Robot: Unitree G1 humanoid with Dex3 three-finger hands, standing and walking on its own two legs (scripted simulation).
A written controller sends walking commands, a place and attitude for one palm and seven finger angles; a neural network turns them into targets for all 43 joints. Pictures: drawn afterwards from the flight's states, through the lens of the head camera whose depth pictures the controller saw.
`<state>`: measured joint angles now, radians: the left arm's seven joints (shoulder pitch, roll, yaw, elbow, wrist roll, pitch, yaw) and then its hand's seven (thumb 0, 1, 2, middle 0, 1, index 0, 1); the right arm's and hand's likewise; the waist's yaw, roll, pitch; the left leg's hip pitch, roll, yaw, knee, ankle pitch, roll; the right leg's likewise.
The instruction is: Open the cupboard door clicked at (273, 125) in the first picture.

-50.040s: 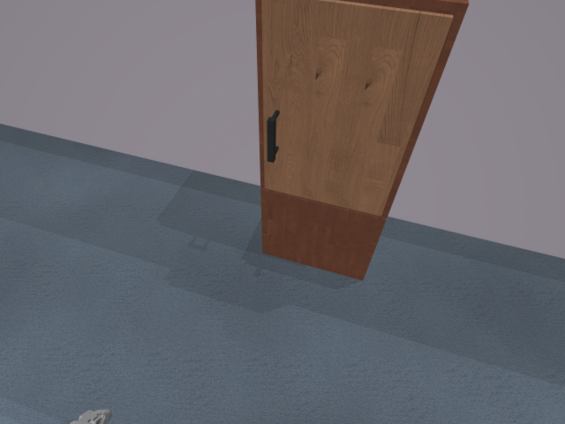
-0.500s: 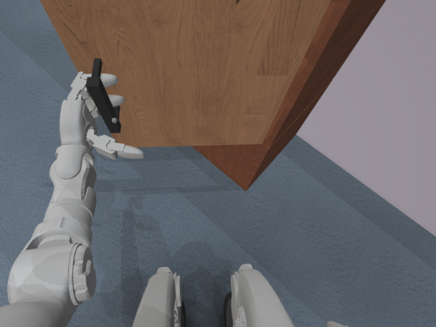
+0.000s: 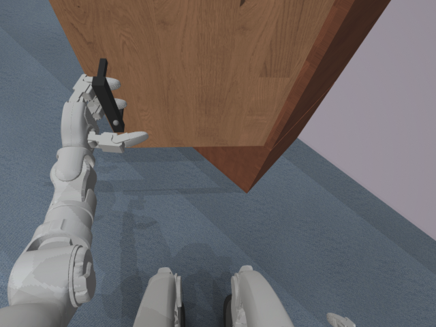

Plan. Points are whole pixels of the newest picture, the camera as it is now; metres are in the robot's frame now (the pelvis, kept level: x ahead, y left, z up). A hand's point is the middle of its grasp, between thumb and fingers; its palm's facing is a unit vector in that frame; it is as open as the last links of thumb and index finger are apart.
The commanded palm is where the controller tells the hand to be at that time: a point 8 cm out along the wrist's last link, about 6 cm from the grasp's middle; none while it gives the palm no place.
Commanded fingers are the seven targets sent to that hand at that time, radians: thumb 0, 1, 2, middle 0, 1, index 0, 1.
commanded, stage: close the thumb around the handle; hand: left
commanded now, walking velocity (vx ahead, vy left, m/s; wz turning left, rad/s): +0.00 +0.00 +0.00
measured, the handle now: (111, 98) +0.53 +0.19 +0.03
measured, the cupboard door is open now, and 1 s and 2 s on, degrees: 46 64 85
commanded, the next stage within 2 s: pull the door open along its arc in 0.40 s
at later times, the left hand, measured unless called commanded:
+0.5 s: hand (120, 119) +0.48 +0.17 +0.03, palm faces +0.03 -1.00 -0.02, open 5.7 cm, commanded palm +0.45 +0.21 +0.03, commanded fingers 0.00 0.90 0.90 -0.40 -1.35 -0.40 -1.35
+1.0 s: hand (134, 177) +0.36 +0.13 +0.04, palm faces +0.05 -1.00 +0.07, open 5.9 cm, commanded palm +0.30 +0.19 +0.03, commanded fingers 0.00 0.90 0.90 -0.40 -1.35 -0.40 -1.35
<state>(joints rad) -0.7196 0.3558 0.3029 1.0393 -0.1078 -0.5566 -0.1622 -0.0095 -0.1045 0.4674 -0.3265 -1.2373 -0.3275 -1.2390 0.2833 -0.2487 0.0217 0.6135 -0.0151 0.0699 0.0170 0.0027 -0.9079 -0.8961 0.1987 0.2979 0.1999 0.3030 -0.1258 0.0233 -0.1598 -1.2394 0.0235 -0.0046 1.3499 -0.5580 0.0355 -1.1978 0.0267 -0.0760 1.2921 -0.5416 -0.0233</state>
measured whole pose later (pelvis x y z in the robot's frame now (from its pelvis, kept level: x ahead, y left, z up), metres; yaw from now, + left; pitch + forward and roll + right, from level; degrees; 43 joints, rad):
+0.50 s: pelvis +0.00 +0.00 +0.00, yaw +0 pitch +26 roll -4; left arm -0.75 0.34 0.30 1.07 -0.09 -0.56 -0.13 0.01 0.74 0.83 -0.39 -1.34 -0.35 -1.34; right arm 0.30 -0.25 0.02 0.62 -0.02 0.07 0.02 0.00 -0.91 -0.90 0.20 0.30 0.20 0.30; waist -0.13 0.03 -0.16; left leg -1.25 0.02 0.00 1.35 -0.56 0.04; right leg -1.21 0.02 -0.07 1.29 -0.54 -0.02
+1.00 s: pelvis +0.02 +0.00 +0.02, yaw -1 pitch +22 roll -2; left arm -0.12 0.11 0.06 0.44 -0.16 -0.51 -0.01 0.00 0.71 0.75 -0.35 -1.32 -0.36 -1.32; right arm 0.27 -0.23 -0.01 0.53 0.00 0.07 0.05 0.01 -0.91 -0.90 0.20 0.30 0.20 0.30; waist -0.05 0.01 -0.18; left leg -1.08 0.02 0.03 1.25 -0.56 0.04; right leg -1.05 0.03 -0.03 1.21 -0.54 -0.01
